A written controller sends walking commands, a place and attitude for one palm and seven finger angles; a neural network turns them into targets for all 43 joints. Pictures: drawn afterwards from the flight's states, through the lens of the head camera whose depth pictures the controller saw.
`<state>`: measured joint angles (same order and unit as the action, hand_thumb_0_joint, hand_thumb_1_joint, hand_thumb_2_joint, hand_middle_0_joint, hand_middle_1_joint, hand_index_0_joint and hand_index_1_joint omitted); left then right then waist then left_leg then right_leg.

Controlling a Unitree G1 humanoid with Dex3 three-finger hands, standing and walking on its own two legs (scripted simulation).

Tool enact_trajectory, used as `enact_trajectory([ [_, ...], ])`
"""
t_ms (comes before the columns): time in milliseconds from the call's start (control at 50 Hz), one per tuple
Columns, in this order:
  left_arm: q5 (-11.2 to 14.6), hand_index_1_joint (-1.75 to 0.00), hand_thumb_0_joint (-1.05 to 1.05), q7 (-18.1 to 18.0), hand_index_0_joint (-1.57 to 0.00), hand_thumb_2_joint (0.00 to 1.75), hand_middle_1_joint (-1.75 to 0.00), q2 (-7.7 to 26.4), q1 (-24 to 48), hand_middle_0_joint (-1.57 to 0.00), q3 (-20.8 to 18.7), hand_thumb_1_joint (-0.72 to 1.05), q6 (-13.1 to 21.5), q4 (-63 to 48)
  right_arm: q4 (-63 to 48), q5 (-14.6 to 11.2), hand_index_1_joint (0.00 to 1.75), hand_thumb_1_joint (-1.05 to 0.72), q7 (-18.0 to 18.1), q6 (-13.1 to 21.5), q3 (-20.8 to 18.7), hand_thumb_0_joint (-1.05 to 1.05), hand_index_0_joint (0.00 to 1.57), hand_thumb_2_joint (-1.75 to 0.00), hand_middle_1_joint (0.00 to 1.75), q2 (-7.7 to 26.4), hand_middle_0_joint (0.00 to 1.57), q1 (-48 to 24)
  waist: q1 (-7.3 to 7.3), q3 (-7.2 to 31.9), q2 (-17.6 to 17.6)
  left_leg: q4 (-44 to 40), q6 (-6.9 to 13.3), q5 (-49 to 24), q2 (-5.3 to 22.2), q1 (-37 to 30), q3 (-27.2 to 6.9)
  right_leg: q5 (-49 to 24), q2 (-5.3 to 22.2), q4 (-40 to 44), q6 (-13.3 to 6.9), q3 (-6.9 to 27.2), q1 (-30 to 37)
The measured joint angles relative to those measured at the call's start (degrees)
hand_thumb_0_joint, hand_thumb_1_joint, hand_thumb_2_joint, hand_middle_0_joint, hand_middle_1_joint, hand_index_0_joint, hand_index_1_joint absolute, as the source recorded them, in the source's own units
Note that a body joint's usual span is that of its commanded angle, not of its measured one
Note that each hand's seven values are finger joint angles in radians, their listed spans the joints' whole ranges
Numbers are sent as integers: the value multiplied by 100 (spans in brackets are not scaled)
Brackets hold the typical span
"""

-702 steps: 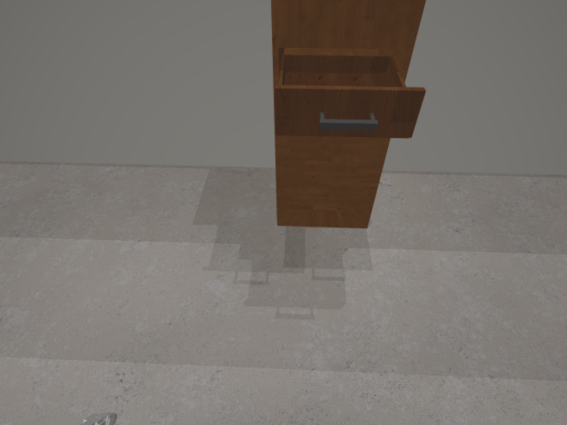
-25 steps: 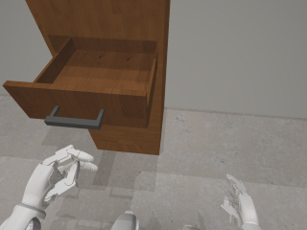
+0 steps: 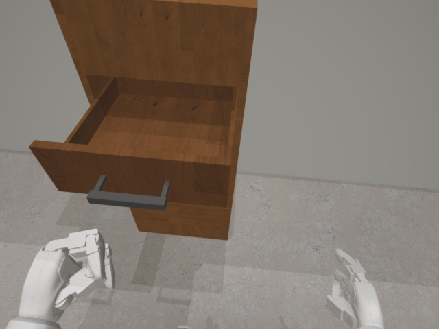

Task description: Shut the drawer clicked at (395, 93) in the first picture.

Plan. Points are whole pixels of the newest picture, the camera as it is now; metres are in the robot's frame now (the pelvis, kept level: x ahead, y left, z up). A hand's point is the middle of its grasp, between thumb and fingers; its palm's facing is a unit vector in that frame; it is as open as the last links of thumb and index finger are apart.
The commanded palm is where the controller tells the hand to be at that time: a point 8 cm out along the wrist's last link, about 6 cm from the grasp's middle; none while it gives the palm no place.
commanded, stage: raise the hand and make a fist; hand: left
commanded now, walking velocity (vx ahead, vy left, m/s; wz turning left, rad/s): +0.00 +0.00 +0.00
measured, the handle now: (130, 191) +0.36 +0.21 +0.04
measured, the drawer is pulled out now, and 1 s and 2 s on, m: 0.27 0.27 0.27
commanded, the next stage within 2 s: bring the fist close to the handle in 0.70 s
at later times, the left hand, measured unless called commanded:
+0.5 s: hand (119, 264) +0.18 +0.16 +0.12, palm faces -0.04 -1.00 -0.06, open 3.3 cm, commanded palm +0.15 +0.22 +0.14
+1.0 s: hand (113, 259) +0.19 +0.17 +0.11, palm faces +0.06 -0.99 -0.09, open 3.3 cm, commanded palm +0.16 +0.23 +0.12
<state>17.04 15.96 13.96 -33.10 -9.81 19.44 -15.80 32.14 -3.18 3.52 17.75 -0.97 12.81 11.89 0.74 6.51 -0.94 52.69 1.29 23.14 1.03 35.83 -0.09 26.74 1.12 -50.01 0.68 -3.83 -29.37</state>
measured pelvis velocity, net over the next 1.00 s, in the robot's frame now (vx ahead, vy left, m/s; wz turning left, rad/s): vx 0.02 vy -0.04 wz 0.01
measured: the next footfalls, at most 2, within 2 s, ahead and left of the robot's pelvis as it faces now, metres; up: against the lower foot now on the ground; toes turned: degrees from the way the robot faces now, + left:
none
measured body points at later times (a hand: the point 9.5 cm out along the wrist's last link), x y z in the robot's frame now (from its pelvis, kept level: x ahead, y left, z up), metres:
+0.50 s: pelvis +0.00 +0.01 +0.01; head -0.01 +0.00 +0.46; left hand +0.18 +0.21 +0.13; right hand +0.18 -0.21 -0.05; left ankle +0.04 +0.10 -0.69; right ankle -0.01 -0.13 -0.69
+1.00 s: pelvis +0.02 -0.04 +0.02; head +0.01 -0.06 +0.47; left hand +0.18 +0.22 +0.12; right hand +0.21 -0.27 -0.04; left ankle +0.04 +0.10 -0.69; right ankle -0.01 -0.13 -0.69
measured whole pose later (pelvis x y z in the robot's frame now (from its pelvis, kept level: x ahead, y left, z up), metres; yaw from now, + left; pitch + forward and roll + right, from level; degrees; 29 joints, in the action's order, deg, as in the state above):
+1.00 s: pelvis +0.02 -0.04 +0.02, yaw +1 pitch +4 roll +0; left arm 19.1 18.2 14.8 -31.1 -14.7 11.5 -11.1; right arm 34.0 -3.4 4.5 17.5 0.6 14.3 13.8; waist 1.4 6.2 -2.9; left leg 44.3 -1.8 21.0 2.2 27.0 -1.5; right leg 25.9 -0.5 -43.3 -2.0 -5.1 -21.3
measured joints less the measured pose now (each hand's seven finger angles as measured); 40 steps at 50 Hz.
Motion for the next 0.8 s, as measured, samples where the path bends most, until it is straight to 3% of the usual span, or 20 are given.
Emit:
enact_trajectory([
  [140, -222, -154, 1, -230, -135, 90, -154, -108, -136, -134, 290, 91, -1101, -488, -367, 7, 30, -91, -170, -235, 325, 1, 21, -90, 30, -235, 20, -33, 67, 153, -123, -234, 92, -12, -55, -413, 54, -93, 48, 346, 98, 43, 453],
  [200, -337, -157, 1, -315, -137, 90, -157, -104, -299, -136, 527, 91, -1348, -773, -459, 48, 30, -90, -197, -271, 421, 1, 21, -90, 30, -240, 20, 4, 110, 91, -143, -287, 118, -29, -80, -518, 63, -116, 71, 411, 117, 47, 566],
  [360, -429, -160, 2, -667, -140, 90, -160, -59, -179, -139, 499, 90, -1283, -1306, -389, 79, 30, -90, -226, -347, 514, 1, 21, -90, 30, -136, 21, 202, 156, -101, -144, -316, 102, -80, -106, -580, 24, -131, 92, 409, 103, 7, 632],
  [460, -417, -160, 1, -587, -140, 90, -160, -167, 58, -140, 552, 90, -1518, -1026, -244, 40, 30, -90, -169, -417, 481, 1, 21, -90, 30, -31, 21, 331, 63, -111, -195, -424, 73, -136, -100, -641, 36, -160, 87, 453, 88, 21, 655],
  [540, -439, -160, 1, -587, -141, 90, -160, -51, 75, -140, 545, 90, -1702, -803, -190, 26, 30, -90, -87, -440, 414, 1, 21, -90, 30, -5, 21, 427, -25, -110, -158, -554, 23, -179, -73, -728, 75, -165, 63, 485, 38, 62, 673],
  [680, -215, -160, 2, -664, -140, 90, -160, 83, -79, -140, 62, 90, -1319, -762, -54, -1, 30, -91, -56, -288, 261, 1, 21, -90, 30, 58, 20, 523, -64, -63, -161, -646, -112, -169, 30, -835, 18, -133, -48, 552, -90, 15, 766],
  [800, -43, -160, 1, -306, -140, 90, -160, 77, 12, -140, -102, 90, -1229, -333, 79, -43, 30, -91, 28, -179, 200, 1, 20, -90, 30, 139, 20, 416, 8, -35, -248, -739, -197, -186, 78, -890, -51, -115, -105, 621, -167, -48, 823],
])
